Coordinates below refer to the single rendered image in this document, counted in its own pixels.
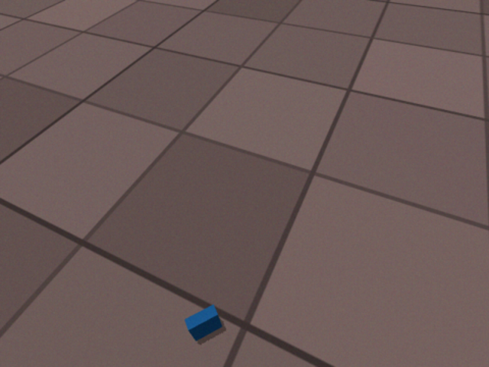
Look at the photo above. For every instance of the carton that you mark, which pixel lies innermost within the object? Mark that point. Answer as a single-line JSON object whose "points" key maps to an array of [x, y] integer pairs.
{"points": [[203, 323]]}

